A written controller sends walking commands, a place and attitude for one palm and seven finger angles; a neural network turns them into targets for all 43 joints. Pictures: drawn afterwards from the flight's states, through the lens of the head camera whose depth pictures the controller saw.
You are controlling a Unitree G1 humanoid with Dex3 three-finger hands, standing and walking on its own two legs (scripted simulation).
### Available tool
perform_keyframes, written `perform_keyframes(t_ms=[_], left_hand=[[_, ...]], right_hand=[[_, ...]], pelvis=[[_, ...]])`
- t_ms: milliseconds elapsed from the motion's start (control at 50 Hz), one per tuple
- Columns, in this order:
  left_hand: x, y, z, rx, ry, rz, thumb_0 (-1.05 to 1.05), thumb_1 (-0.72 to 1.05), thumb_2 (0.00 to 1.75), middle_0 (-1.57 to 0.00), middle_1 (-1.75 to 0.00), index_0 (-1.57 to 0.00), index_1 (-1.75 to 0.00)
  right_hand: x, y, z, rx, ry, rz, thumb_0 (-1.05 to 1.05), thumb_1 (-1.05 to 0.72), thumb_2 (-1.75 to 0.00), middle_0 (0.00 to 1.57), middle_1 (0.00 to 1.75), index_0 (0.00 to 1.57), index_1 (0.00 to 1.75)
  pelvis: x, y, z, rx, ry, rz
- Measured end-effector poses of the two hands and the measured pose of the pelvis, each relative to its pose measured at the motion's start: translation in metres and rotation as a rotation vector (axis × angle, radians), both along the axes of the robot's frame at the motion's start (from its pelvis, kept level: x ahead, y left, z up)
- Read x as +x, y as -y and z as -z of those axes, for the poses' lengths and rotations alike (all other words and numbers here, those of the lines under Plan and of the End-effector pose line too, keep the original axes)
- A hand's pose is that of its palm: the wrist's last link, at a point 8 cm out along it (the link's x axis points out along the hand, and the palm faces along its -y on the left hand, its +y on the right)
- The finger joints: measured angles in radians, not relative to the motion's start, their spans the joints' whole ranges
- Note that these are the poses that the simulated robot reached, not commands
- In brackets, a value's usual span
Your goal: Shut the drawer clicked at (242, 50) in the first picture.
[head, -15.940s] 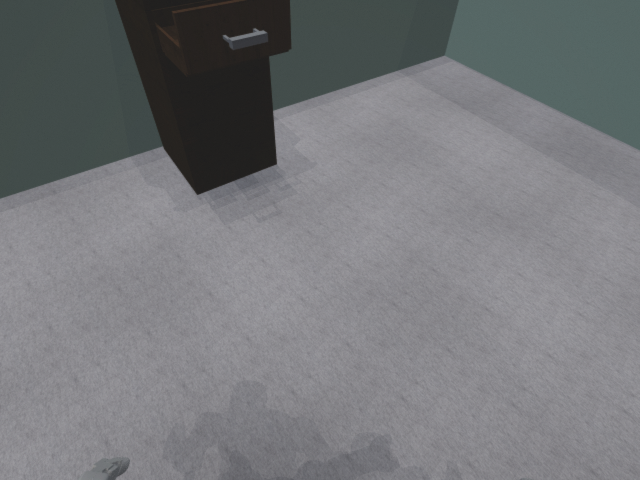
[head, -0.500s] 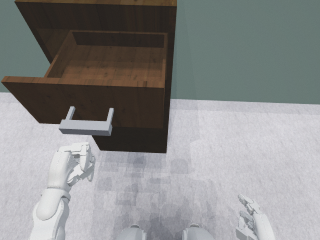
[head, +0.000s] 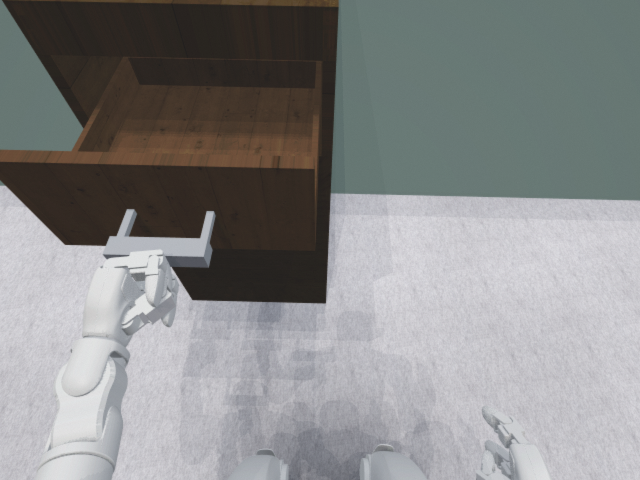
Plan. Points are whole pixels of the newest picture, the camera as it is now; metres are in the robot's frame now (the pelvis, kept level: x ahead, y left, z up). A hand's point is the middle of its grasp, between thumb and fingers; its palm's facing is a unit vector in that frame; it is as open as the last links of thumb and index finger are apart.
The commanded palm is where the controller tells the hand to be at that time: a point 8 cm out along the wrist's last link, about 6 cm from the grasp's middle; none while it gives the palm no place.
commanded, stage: push the drawer shut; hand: left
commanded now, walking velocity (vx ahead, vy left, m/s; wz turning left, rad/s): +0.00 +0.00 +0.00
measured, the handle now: (164, 235) +0.41 +0.22 +0.05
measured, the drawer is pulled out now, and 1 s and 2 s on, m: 0.21 0.08 0.00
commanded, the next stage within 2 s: pull the fist back off the drawer in 1.94 s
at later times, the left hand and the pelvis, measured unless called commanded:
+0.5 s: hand (183, 254) +0.38 +0.19 +0.04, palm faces -0.01 -1.00 -0.05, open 3.3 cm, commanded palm +0.37 +0.24 +0.05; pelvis -0.01 +0.01 +0.00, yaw +0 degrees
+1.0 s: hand (192, 209) +0.46 +0.19 +0.04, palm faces -0.01 -1.00 -0.04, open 3.1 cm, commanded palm +0.44 +0.24 +0.05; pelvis -0.01 +0.01 -0.01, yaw -2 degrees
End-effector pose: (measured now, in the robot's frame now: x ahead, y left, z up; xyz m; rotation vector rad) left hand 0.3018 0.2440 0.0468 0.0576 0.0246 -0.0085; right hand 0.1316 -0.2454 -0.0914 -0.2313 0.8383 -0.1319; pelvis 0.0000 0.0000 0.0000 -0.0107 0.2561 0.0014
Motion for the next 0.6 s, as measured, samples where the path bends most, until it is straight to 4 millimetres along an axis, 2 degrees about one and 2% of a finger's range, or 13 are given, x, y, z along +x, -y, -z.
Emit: perform_keyframes(t_ms=[200, 400, 600], left_hand=[[0.016, -0.002, 0.002, -0.005, 0.001, 0.002, 0.02, 0.84, 0.91, -1.40, -1.60, -1.40, -1.60], [0.044, 0.002, 0.001, -0.006, -0.002, 0.005, 0.03, 0.87, 0.92, -1.40, -1.60, -1.40, -1.60], [0.076, 0.003, 0.001, -0.007, -0.003, 0.003, 0.03, 0.88, 0.92, -1.40, -1.60, -1.40, -1.60]], right_hand=[[-0.014, 0.000, 0.005, -0.007, -0.050, 0.009, 0.01, -0.90, -0.90, 0.21, 0.30, 0.20, 0.30], [-0.028, -0.002, 0.009, -0.011, -0.089, 0.023, 0.01, -0.90, -0.90, 0.21, 0.30, 0.20, 0.30], [-0.053, -0.001, 0.014, -0.017, -0.167, 0.052, 0.01, -0.90, -0.90, 0.21, 0.30, 0.20, 0.30]], pelvis=[[-0.003, -0.003, 0.000, -0.001, -0.003, -0.002], [-0.009, -0.006, 0.002, -0.004, -0.013, -0.001], [-0.011, -0.008, 0.004, -0.005, -0.030, 0.006]])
